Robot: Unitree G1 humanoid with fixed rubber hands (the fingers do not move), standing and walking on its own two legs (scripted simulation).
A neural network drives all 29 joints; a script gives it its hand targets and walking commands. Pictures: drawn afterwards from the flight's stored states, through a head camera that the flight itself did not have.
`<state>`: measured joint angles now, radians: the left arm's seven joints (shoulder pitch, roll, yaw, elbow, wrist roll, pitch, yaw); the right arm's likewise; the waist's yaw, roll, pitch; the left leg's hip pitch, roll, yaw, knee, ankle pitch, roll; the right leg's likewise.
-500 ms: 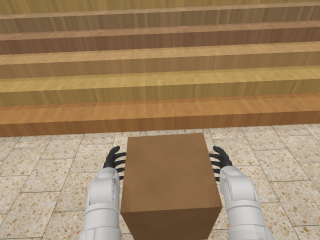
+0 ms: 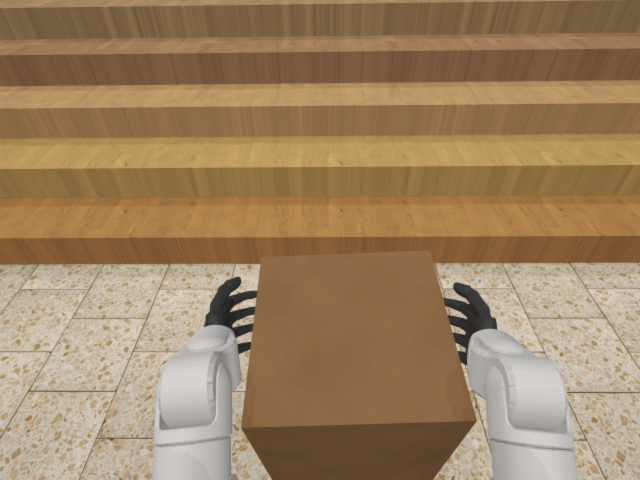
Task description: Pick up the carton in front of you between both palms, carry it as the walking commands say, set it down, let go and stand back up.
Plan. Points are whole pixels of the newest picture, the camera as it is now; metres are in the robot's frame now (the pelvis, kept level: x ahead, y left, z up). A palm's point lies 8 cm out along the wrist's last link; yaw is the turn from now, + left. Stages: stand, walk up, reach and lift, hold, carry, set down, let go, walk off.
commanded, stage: carry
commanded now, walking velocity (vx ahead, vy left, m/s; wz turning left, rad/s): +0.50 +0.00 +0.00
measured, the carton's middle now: (349, 374) +0.28 -0.02 +0.01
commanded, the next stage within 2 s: none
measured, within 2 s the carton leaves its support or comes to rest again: neither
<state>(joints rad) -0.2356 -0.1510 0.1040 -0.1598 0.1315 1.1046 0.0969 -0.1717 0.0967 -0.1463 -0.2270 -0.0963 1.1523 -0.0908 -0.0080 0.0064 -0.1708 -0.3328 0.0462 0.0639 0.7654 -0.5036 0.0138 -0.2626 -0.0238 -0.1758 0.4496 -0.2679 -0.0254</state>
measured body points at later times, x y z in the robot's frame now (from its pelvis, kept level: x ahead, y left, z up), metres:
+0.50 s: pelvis +0.30 +0.04 +0.01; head +0.30 +0.05 +0.46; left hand +0.60 +0.17 +0.09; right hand +0.57 -0.13 +0.09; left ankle +0.19 +0.11 -0.74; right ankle +0.40 -0.10 -0.69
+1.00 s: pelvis +0.65 +0.01 +0.01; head +0.65 -0.01 +0.46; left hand +0.92 +0.16 +0.10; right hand +0.93 -0.14 +0.08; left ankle +0.77 +0.15 -0.69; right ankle +0.54 -0.07 -0.74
